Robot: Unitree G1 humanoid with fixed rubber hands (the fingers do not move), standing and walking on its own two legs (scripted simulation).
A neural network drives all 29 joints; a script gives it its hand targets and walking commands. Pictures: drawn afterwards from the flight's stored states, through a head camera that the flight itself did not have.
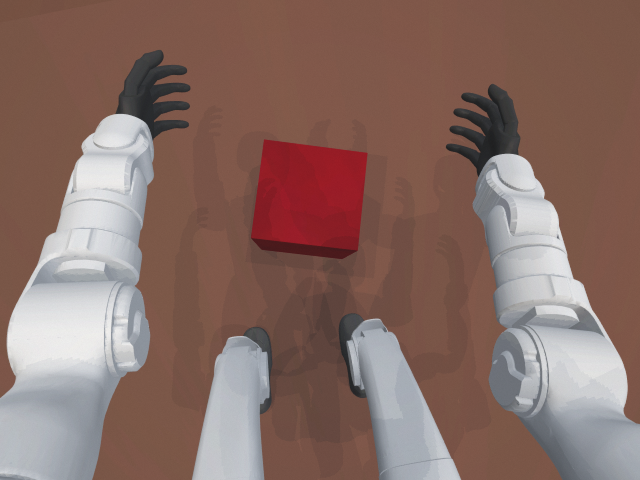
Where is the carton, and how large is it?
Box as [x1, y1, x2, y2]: [251, 139, 367, 258]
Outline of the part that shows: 264,139 251,238 261,249 342,258 357,250 367,153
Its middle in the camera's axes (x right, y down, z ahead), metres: -0.02 -0.08 +0.89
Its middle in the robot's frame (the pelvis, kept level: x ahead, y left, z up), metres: +0.50 -0.05 -0.53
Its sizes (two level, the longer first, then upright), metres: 0.210 0.200 0.250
